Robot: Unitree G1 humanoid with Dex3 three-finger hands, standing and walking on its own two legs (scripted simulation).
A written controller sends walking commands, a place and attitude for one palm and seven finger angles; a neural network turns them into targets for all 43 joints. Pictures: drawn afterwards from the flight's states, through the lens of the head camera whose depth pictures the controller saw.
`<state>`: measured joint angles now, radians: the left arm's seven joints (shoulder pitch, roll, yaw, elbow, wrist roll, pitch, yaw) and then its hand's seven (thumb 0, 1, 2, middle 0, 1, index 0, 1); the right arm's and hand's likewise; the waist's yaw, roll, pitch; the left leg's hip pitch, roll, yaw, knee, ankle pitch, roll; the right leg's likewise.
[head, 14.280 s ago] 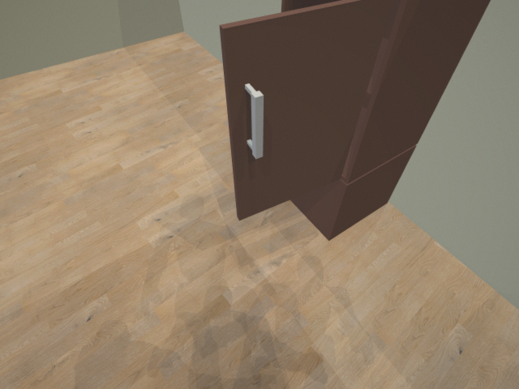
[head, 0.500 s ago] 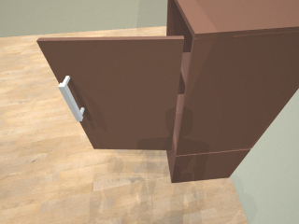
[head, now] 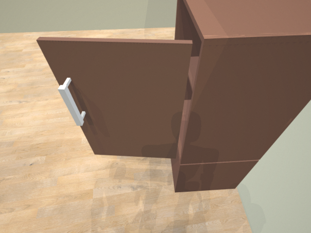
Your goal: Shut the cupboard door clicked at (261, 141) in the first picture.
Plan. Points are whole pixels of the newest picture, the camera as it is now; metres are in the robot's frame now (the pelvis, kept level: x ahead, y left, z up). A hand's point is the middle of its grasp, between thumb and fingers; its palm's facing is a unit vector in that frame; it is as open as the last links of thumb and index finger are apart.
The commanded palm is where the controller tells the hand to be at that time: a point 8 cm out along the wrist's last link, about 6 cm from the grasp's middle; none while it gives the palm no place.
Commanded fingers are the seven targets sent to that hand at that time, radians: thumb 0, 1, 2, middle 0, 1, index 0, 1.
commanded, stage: look again from close up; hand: left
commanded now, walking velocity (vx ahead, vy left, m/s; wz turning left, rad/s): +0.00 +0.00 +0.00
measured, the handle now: (74, 103) +0.48 +0.30 +0.04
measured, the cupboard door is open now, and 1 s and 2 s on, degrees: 83 83 83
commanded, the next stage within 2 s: shuffle to correct the standing spot in 0.46 s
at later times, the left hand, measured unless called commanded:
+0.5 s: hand out of the picture +0.00 +0.18 -0.17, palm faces +0.03 -0.98 -0.20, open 7.3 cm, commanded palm none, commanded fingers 0.00 0.90 0.90 -0.20 -0.30 -0.20 -0.30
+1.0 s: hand out of the picture -0.01 +0.23 -0.19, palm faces +0.09 -0.97 -0.21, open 7.4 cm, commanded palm none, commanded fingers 0.00 0.90 0.90 -0.20 -0.30 -0.20 -0.30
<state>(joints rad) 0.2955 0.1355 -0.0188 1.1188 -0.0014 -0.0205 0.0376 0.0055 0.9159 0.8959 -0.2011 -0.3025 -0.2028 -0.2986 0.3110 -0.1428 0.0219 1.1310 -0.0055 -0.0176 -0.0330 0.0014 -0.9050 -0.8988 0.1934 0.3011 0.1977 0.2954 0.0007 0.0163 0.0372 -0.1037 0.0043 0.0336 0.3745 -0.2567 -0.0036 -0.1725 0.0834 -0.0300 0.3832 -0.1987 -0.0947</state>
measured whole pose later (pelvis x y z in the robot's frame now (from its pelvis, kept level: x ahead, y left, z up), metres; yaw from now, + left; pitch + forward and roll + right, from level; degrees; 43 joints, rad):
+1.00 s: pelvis +0.01 +0.05 -0.01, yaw +1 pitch +0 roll +1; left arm 0.31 0.16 0.04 1.08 0.02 0.02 0.04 0.00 0.91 0.90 -0.20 -0.30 -0.20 -0.30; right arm 0.37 -0.15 0.00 1.08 -0.02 0.00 -0.02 0.00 -0.91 -0.90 0.19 0.30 0.20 0.30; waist 0.03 -0.03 0.04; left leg -0.15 -0.08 0.05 0.46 -0.32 0.07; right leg -0.25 0.00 -0.02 0.56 -0.32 -0.05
